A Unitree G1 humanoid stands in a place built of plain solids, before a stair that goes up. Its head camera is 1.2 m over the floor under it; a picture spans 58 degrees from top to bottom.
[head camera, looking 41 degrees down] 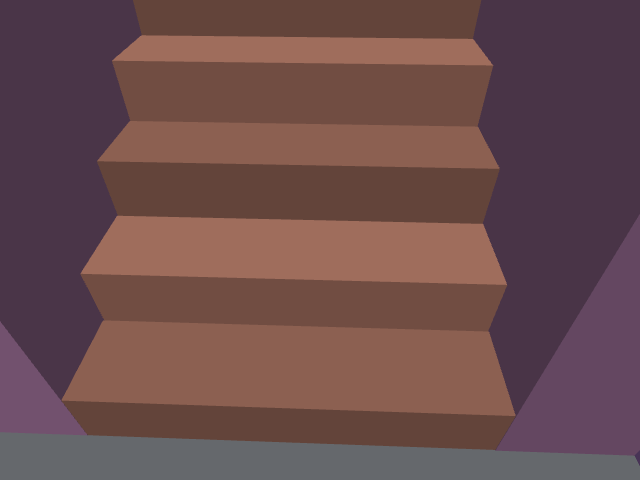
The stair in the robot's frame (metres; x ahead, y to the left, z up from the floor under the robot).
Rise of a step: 0.19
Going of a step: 0.26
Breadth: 1.14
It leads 2 degrees to the right of straight ahead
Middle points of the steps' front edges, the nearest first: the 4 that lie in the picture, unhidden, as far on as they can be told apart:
0.53 0.08 0.19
0.79 0.08 0.38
1.04 0.07 0.57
1.30 0.06 0.76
